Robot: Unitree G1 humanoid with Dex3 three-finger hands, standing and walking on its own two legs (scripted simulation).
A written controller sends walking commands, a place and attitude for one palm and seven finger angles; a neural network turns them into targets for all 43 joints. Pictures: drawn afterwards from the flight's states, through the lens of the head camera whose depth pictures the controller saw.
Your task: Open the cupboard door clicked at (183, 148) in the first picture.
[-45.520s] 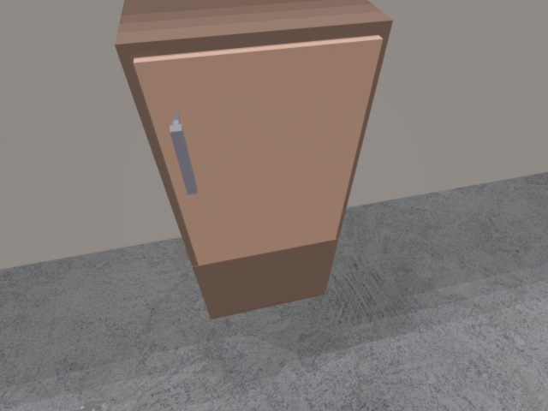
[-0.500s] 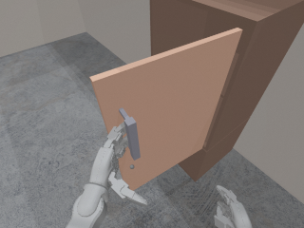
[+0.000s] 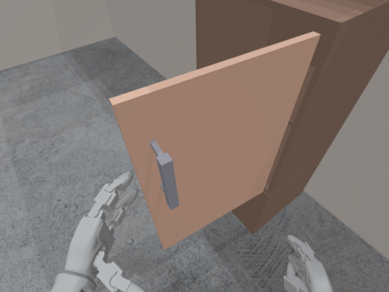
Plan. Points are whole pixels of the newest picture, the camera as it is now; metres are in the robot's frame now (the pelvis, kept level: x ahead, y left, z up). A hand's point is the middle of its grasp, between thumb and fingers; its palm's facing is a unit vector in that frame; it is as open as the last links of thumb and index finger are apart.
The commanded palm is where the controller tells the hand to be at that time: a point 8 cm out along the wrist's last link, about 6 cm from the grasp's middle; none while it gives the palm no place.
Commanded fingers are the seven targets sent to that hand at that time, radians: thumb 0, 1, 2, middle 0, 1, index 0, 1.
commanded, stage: slide the hand sideways off the handle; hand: left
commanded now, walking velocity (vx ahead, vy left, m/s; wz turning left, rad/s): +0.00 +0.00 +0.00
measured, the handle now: (164, 176) +0.31 +0.08 +0.11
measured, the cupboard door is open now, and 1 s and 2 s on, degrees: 84 84 84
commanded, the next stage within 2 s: draw the hand back to the body in 0.20 s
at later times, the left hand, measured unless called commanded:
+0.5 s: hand (105, 243) +0.18 +0.16 +0.11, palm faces -0.09 -0.99 -0.06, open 16.3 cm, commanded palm +0.15 +0.22 +0.12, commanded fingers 0.00 -0.50 0.30 -0.15 -0.30 -0.15 -0.30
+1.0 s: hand (53, 231) +0.18 +0.22 +0.14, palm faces +0.24 -0.93 -0.29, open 14.9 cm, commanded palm +0.14 +0.27 +0.17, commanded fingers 0.00 0.06 0.54 -0.17 -0.30 -0.17 -0.30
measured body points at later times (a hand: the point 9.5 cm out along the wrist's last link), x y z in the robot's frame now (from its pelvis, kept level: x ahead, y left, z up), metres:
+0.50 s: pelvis -0.01 +0.02 +0.00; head -0.01 +0.00 +0.45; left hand +0.18 +0.21 +0.11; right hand +0.18 -0.20 -0.06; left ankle -0.02 +0.13 -0.70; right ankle +0.01 -0.11 -0.70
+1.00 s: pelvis +0.00 +0.02 +0.03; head -0.02 +0.01 +0.47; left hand +0.16 +0.27 +0.16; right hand +0.19 -0.19 -0.04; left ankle -0.02 +0.13 -0.70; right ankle +0.01 -0.11 -0.70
